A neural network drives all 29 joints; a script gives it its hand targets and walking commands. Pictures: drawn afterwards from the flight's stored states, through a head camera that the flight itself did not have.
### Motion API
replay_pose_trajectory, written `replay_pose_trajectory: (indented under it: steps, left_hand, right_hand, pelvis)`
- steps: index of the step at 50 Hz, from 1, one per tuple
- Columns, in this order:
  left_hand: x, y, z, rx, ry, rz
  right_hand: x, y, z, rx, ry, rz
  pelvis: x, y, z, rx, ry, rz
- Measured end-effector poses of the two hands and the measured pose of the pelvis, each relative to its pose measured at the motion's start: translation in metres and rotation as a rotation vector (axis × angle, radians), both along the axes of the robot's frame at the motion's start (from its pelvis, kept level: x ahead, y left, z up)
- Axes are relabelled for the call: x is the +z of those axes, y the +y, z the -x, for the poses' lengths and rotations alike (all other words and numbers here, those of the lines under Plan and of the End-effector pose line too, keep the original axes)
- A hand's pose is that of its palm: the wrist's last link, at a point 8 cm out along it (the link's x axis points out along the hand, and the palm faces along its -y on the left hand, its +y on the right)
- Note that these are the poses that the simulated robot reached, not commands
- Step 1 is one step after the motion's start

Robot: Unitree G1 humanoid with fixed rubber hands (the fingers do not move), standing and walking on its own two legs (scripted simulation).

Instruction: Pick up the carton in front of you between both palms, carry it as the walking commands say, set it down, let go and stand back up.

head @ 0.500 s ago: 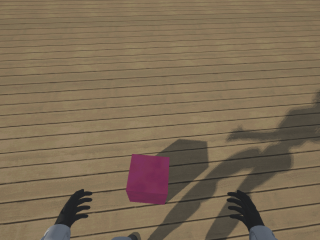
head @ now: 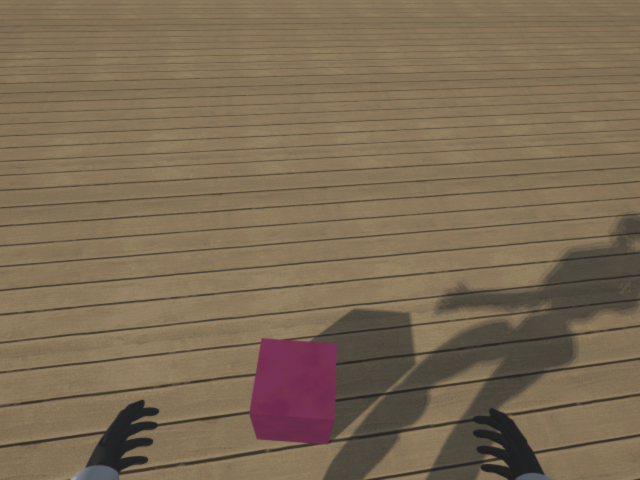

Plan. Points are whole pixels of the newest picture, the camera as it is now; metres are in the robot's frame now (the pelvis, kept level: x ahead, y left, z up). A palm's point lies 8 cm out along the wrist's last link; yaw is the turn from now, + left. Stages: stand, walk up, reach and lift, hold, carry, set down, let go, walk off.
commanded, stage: stand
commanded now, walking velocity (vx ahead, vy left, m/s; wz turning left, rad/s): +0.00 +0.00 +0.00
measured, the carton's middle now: (295, 392) +0.43 +0.05 -0.64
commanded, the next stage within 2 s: none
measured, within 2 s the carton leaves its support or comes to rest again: neither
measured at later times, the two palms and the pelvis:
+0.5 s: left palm out of the picture +0.10 +0.28 -0.10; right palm out of the picture +0.11 -0.28 -0.10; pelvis +0.00 -0.01 +0.00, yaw +1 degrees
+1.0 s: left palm out of the picture +0.05 +0.29 -0.10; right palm out of the picture +0.07 -0.29 -0.10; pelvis -0.02 +0.00 +0.00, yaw +1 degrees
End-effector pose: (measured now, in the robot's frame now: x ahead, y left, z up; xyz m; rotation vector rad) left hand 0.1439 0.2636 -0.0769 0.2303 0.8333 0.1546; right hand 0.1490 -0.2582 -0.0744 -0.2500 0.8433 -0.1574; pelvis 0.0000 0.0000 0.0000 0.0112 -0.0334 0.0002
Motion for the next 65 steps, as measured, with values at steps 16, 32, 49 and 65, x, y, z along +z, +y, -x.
replay_pose_trajectory:
  steps: [16,32,49,65]
  left_hand:
    - [-0.02,0.015,0.033,0.042,0.118,-0.059]
    - [-0.024,0.015,0.06,0.057,0.163,-0.065]
    - [-0.027,0.025,0.09,0.075,0.216,-0.07]
    - [-0.028,0.033,0.102,0.086,0.254,-0.08]
  right_hand:
    - [-0.013,-0.027,0.022,-0.05,0.095,0.073]
    - [-0.024,-0.028,0.057,-0.066,0.175,0.066]
    - [-0.024,-0.03,0.08,-0.07,0.218,0.076]
    - [-0.025,-0.032,0.087,-0.072,0.246,0.079]
  pelvis:
    - [-0.001,-0.004,-0.005,0.003,0.012,0.011]
    - [0.001,-0.005,0.008,0.013,-0.01,0.016]
    - [0.004,-0.002,0.022,0.018,-0.023,0.018]
    - [0.006,0.001,0.026,0.02,-0.023,0.018]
